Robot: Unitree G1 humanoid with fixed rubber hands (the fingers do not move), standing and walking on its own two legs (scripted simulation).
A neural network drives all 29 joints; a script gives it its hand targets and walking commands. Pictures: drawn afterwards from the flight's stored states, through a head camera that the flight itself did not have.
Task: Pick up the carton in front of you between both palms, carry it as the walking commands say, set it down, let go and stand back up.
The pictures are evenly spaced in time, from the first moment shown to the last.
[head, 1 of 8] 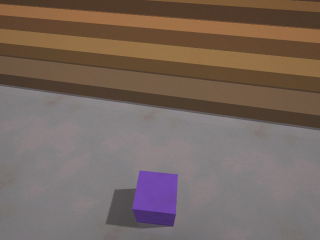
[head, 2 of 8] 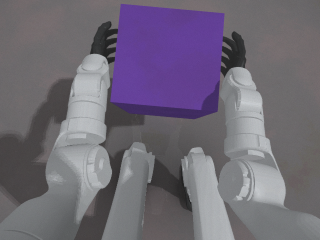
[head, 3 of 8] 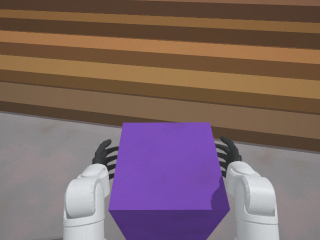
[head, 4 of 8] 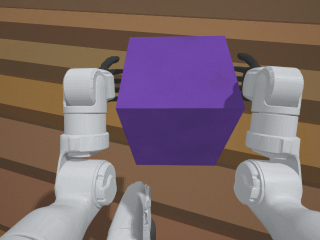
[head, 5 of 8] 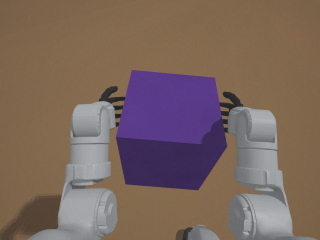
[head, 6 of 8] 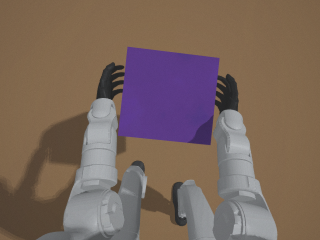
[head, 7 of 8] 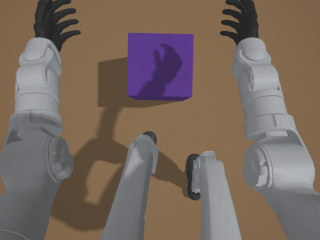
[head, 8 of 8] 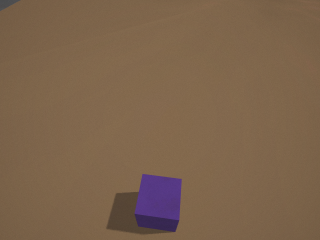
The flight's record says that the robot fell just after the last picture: no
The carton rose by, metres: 2.13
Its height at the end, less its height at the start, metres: +1.38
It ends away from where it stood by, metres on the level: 4.82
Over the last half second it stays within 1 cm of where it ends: yes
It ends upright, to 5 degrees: yes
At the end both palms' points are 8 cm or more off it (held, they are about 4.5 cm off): yes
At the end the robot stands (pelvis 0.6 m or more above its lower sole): yes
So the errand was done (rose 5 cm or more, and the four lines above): yes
